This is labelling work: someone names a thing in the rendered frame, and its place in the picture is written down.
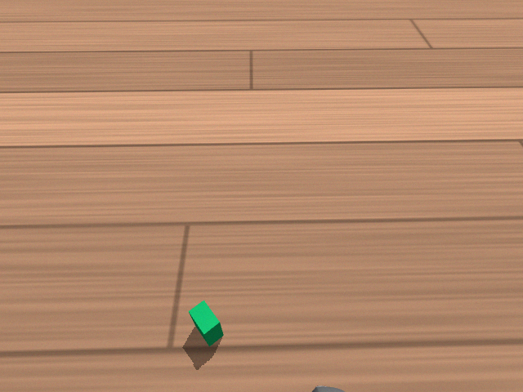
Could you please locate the carton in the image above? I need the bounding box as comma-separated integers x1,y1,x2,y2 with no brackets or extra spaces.
189,300,224,347

